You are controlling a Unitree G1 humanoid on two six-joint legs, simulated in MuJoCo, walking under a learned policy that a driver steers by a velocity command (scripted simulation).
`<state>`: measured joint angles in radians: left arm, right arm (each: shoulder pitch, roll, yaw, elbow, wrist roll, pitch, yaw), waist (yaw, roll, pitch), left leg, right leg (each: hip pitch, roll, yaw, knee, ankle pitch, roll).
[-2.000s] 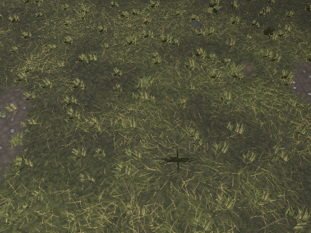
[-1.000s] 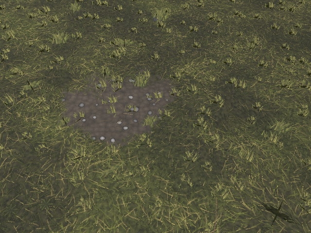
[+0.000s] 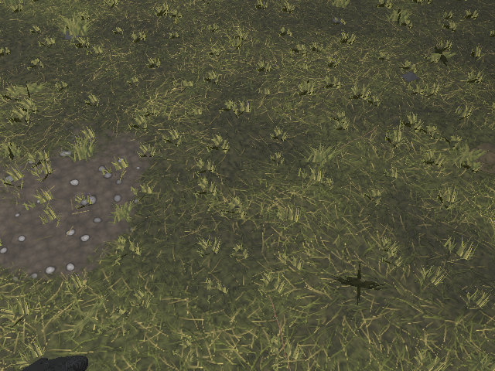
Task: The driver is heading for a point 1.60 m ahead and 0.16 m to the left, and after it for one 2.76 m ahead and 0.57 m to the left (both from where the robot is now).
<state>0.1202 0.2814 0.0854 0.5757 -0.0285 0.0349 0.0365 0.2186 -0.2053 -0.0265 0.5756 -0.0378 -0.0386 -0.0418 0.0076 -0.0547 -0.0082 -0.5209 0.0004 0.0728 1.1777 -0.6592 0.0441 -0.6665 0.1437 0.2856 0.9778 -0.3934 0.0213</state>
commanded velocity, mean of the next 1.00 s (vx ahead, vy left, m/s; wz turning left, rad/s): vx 0.24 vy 0.00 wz -0.07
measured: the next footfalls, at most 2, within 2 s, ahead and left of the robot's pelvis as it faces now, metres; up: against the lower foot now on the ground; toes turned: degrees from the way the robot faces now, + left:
right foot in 0.36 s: +0.11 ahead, -0.12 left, -0.11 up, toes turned -7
left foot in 0.92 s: +0.42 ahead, +0.13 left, -0.11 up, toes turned -1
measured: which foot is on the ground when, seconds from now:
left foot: down 0.00-0.36, up 0.38-0.90, down 0.92-1.00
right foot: up 0.00-0.34, down 0.36-0.92, up 0.94-1.00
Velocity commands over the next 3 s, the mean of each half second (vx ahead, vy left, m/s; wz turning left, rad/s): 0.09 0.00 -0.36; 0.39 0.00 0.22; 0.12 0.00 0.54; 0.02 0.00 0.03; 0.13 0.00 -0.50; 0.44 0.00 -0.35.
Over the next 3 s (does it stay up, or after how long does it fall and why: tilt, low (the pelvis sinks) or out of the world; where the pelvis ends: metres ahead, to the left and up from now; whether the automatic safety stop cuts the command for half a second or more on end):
stays up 0.75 0.04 -0.01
